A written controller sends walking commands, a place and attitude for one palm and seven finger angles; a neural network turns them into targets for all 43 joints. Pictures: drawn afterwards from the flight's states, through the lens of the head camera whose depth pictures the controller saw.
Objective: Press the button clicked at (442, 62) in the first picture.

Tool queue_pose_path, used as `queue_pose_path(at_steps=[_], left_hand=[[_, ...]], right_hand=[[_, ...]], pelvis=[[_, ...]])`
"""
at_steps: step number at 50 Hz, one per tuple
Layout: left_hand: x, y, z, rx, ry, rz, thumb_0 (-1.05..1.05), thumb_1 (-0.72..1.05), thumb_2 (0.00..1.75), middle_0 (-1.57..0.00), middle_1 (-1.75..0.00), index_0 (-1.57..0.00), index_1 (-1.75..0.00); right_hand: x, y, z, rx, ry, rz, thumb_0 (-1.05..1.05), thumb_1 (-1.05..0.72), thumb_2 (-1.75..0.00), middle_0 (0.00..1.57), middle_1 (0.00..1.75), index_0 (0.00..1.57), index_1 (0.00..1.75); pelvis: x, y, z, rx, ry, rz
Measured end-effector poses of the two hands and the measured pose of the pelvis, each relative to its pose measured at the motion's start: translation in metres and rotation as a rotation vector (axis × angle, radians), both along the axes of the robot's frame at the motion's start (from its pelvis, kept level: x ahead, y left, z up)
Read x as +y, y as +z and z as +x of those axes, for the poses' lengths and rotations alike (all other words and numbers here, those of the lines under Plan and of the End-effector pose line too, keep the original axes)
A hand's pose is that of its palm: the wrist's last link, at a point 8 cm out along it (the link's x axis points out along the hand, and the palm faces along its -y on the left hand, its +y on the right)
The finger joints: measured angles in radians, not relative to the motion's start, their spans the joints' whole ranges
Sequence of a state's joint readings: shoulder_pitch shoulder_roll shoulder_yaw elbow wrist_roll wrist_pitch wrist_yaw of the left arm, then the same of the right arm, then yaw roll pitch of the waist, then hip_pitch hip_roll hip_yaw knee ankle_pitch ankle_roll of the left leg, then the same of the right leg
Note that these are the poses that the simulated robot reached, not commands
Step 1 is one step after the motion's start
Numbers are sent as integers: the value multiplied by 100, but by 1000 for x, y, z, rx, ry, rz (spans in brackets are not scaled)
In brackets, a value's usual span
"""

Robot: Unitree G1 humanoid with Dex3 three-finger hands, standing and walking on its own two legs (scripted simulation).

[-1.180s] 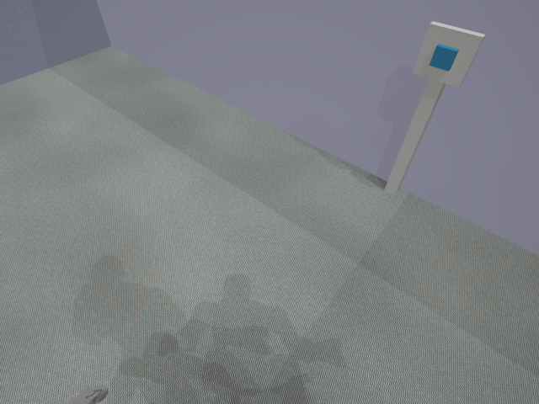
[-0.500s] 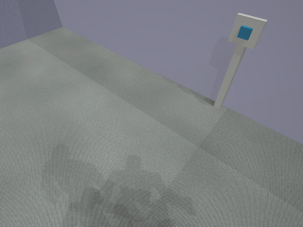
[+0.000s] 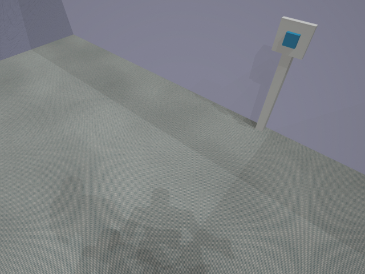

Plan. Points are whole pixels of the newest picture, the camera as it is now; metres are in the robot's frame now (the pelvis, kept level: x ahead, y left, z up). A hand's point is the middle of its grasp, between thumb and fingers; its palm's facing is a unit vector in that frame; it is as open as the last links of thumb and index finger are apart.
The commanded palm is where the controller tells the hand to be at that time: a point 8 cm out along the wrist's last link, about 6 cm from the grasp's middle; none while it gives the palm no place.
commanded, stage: look at it before walking up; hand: left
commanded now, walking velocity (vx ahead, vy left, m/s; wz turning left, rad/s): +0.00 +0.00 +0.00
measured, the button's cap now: (291, 39) +1.28 -0.52 -0.04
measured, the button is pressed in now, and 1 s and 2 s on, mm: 0 0 0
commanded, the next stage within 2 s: walk to a spot facing it in 0.26 s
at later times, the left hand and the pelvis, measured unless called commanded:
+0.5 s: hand out of the picture +0.07 +0.24 -0.16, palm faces -0.04 -0.95 -0.32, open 7.4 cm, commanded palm none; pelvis +0.01 +0.00 +0.00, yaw -2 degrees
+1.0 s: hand out of the picture +0.13 +0.14 -0.17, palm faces -0.18 -0.97 -0.16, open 7.4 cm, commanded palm none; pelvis +0.15 -0.03 +0.00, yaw -15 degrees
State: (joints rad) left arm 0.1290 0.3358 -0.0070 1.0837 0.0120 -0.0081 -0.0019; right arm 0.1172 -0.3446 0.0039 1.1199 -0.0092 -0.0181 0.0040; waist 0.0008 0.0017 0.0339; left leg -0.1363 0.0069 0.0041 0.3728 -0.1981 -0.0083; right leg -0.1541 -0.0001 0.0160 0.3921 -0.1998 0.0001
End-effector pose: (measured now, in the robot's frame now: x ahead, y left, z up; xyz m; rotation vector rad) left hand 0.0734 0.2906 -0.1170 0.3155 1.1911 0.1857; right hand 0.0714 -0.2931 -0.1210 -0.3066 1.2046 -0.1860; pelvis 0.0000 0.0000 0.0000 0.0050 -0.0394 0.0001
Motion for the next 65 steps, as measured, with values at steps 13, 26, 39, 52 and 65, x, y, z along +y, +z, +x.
queue_pose_path(at_steps=[13, 26, 39, 52, 65], left_hand=[[2, -1, -3, 20, 4, 1, 1, 91, 90, -21, -30, -20, -30], [-9, -13, -7, 69, 4, -32, 0, 91, 90, -20, -30, -20, -30], [-79, -39, 32, 122, -50, -114, 1, 91, 90, -20, -30, -20, -30], [-94, -27, 82, 300, -92, -151, 0, 91, 90, -21, -30, -20, -30], [-61, -44, 307, 168, -264, -124, 1, 91, 90, -20, -30, -19, -30]], right_hand=[[-2, 1, 3, 8, 1, -6, 1, -90, -90, 20, 30, 21, 30], [12, -8, 0, 9, -36, 24, 1, -90, -90, 20, 30, 20, 30], [17, -50, -49, 182, -234, 131, 1, -90, -90, 20, 30, 20, 30], [18, -12, 127, -99, -263, 141, 1, -90, -90, 20, 30, 20, 30], [53, -11, 199, -141, -432, 83, 0, -92, -90, 20, 30, 21, 30]], pelvis=[[0, 1, 3, 3, -1, -1], [1, -5, 16, 11, -51, -3], [-30, -27, 74, 15, -170, -10], [-25, -5, 168, 47, -281, -7], [-2, -13, 285, 18, -429, -13]])
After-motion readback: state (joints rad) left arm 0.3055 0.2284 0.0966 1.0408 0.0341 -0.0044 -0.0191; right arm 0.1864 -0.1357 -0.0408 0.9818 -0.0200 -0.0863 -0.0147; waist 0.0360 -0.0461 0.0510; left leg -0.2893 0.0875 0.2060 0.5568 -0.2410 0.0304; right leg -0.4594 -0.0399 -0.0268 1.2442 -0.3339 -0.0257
